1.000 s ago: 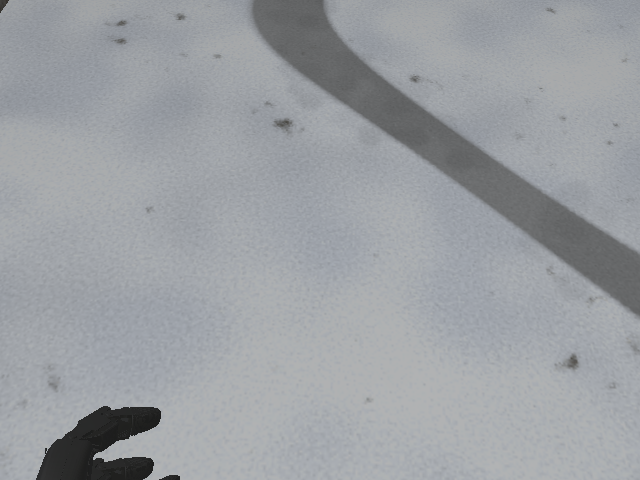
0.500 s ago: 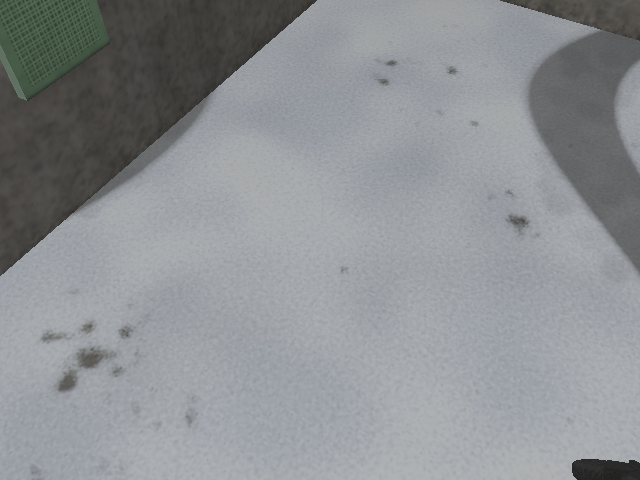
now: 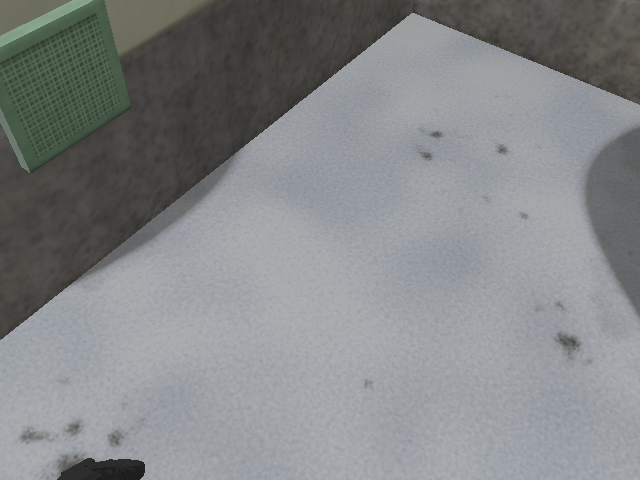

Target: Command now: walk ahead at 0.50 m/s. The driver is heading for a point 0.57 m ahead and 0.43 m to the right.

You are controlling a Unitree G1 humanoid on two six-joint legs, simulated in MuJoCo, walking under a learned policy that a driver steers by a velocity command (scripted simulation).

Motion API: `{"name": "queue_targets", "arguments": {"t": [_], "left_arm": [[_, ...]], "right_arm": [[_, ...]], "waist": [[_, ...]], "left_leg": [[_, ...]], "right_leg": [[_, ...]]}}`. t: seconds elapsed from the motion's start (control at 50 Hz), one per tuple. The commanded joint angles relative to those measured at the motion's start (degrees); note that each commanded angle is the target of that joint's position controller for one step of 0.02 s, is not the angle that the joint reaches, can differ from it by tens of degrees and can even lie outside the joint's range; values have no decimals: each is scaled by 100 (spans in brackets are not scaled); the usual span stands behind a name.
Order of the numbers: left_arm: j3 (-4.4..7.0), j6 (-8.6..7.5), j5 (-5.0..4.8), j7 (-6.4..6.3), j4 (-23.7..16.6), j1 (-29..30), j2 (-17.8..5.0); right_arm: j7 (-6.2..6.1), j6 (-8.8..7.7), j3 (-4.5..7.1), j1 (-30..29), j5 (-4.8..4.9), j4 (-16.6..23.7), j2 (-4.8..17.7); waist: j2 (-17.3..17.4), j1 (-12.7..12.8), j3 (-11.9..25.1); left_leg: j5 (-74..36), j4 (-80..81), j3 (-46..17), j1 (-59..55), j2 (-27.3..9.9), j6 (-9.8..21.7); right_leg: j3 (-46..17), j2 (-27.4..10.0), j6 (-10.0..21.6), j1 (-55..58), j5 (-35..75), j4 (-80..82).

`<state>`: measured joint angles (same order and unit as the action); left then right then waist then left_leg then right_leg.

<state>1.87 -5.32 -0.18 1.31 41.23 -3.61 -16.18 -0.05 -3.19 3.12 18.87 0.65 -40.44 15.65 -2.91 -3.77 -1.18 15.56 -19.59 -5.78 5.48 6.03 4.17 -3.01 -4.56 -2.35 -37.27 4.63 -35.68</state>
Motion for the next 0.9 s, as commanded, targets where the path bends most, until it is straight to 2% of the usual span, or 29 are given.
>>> {"name": "queue_targets", "arguments": {"t": [0.02, 0.08, 0.1, 0.12, 0.14, 0.16, 0.18, 0.2, 0.22, 0.24, 0.26, 0.32, 0.38, 0.44, 0.5, 0.54, 0.58, 0.6, 0.62, 0.64, 0.66, 0.68, 0.7, 0.72, 0.74, 0.76, 0.8, 0.86, 0.9], "left_arm": [[107, -99, -66, 90, -557, 683, -524], [137, -98, -69, 178, -585, 450, -595], [191, -96, -58, 180, -503, 80, -681], [301, -89, -32, 161, -294, -635, -847], [397, -74, -15, 141, -156, -1504, -1152], [528, -46, 1, 148, -115, -1938, -1655], [420, -25, -140, 172, -99, -2024, -1209], [348, 9, -130, 124, -179, -1719, -961], [331, 49, -65, 89, -274, -1455, -911], [305, 78, -37, 72, -314, -1261, -842], [262, 75, 3, 50, -365, -1162, -750], [270, 70, -30, -16, -366, -1143, -754], [333, 96, -81, -125, -251, -1362, -930], [348, 175, -130, -202, -125, -1623, -952], [355, 249, -160, -240, -12, -1922, -944], [356, 304, -166, -262, 19, -2003, -913], [386, 346, -149, -284, 1, -1903, -941], [390, 363, -142, -282, -34, -1791, -917], [351, 358, -122, -262, -104, -1666, -793], [249, 328, -45, -227, -239, -1569, -521], [116, 272, -119, -222, -327, -2416, -97], [164, 245, -197, -230, -292, -2517, -561], [278, 268, -199, -226, -300, -1953, -946], [302, 296, -138, -228, -385, -1549, -954], [316, 298, -78, -210, -473, -1308, -875], [330, 318, -86, -177, -514, -1272, -782], [285, 376, -142, -129, -555, -1344, -519], [237, 416, -95, -106, -726, -1040, -380], [215, 396, -96, -62, -769, -852, -361]], "right_arm": [[-12, -78, 266, 258, 5, 105, 969], [-45, -17, 301, 219, -3, -12, 1043], [-60, 7, 307, 87, -8, 6, 1081], [-83, 42, 276, 10, -34, 40, 1021], [-130, 51, 196, 33, -128, 170, 875], [-104, -55, 78, 656, -136, 318, 485], [-52, -185, 57, 520, -125, 295, 641], [18, -274, 122, -43, 46, 413, 911], [25, -339, 95, -461, 40, 503, 871], [8, -374, 104, -689, -74, 572, 822], [-12, -362, 131, -660, -152, 592, 798], [-48, -258, 106, -519, -195, 563, 639], [-87, -223, 43, -1053, -192, 680, 485], [-35, -281, -10, -1689, -151, 776, 352], [52, -357, -5, -2186, -73, 866, 395], [100, -409, 35, -2318, -46, 899, 487], [114, -456, 102, -2160, -23, 856, 618], [98, -478, 154, -1835, -18, 771, 698], [56, -499, 241, -1266, -56, 643, 852], [0, -502, 333, -378, -146, 560, 1132], [-19, -418, 433, 207, -202, 402, 1542], [16, -367, 377, 257, -42, 356, 1165], [-6, -338, 274, -34, -31, 420, 768], [-13, -297, 221, -314, -76, 431, 645], [-5, -278, 179, -489, -96, 377, 539], [-4, -284, 139, -583, -136, 332, 450], [14, -322, 148, -636, -113, 229, 442], [17, -362, 229, -614, -96, 42, 686], [7, -343, 256, -607, -107, -53, 800]], "waist": [[766, -145, -124], [826, 23, -115], [837, 245, 121], [698, 599, 604], [268, 919, 1304], [-1200, 690, 1891], [-1169, 822, 2033], [-649, 889, 1257], [-56, 843, 797], [267, 702, 422], [203, 525, 352], [-102, 346, 354], [-56, 475, 217], [-167, 706, 188], [-201, 873, 144], [-234, 865, 129], [-389, 714, 129], [-462, 520, 227], [-412, 212, 581], [-27, -203, 1379], [1583, 47, 2171], [1827, 16, 2019], [1144, -117, 1155], [737, -58, 618], [658, 39, 236], [777, 173, 89], [957, 296, 35], [784, 315, -54], [689, 276, -26]], "left_leg": [[-1390, 450, -789, -139, -1765, 845], [-2490, 74, -645, -741, -1943, 646], [-3526, -339, -438, -753, -1827, 537], [-4438, -1225, -108, -629, -1541, 395], [-3702, -2682, 207, 209, -1264, 173], [-574, -4914, 532, 2533, -246, -396], [1487, -5462, -149, 3482, -182, -400], [1110, -5679, -237, 3950, -497, -356], [704, -5436, -118, 3892, -711, -317], [435, -4969, -29, 3791, -877, -332], [215, -4597, -28, 3468, -1011, -359], [56, -3985, 112, 3185, -1028, -586], [-755, -2965, 186, 3216, -924, -786], [-1709, -1840, 205, 2811, -697, -832], [-1970, -1216, 176, 2530, -505, -782], [-1764, -868, 67, 2428, -441, -697], [-1359, -667, 23, 2096, -434, -554], [-1279, -498, 92, 1620, -428, -429], [-1384, -323, 101, 671, -566, -224], [-1177, -571, -609, -871, -1408, 171], [-532, -438, -2907, -2894, -2769, 1121], [754, -39, -3990, -2783, -3103, 1250], [978, 131, -3189, -2017, -2805, 977], [438, 245, -2370, -1272, -2525, 763], [-145, 416, -1832, -683, -2284, 685], [-516, 579, -1375, -288, -2090, 603], [-877, 846, -825, 105, -1962, 628], [-1509, 1075, -266, 182, -2053, 766], [-1889, 1076, 153, 56, -2010, 723]], "right_leg": [[101, 78, 265, 106, -128, 309], [214, 203, 605, 207, -940, 478], [396, 402, 736, 796, -1048, 567], [544, 625, 898, 1814, -850, 659], [-337, 32, 1208, 3321, -369, 530], [-3134, -1186, 2233, 5284, -1370, 1066], [-4374, -1371, 2291, 5771, -2355, 1809], [-3679, -1291, 2040, 5208, -2606, 1877], [-3056, -1068, 1888, 4470, -2210, 1919], [-2601, -865, 1818, 3815, -1603, 2003], [-2304, -673, 1760, 3418, -1092, 2109], [-1864, -439, 1831, 2927, -226, 2263], [-1520, -252, 1738, 2649, 97, 2296], [-1366, -20, 1490, 2489, -110, 2165], [-1670, -90, 1417, 2647, -401, 1963], [-1999, -187, 1373, 2984, -568, 1718], [-2278, -282, 1295, 3175, -423, 1436], [-2305, -231, 1221, 3139, -150, 1194], [-2123, 20, 1057, 2945, 224, 617], [-1733, 303, 863, 2269, -277, -767], [-921, 1167, 458, 305, -3152, -2591], [-816, 749, 370, -572, -3832, -3500], [-800, 493, 306, -804, -3288, -3797], [-581, 303, 258, -705, -2829, -3747], [-523, 165, 227, -628, -2549, -3537], [-487, 17, 229, -431, -2375, -3378], [-332, -101, 204, -225, -2242, -3183], [-287, -212, 96, -452, -1818, -2650], [-245, -237, 84, -467, -1242, -2125]]}}
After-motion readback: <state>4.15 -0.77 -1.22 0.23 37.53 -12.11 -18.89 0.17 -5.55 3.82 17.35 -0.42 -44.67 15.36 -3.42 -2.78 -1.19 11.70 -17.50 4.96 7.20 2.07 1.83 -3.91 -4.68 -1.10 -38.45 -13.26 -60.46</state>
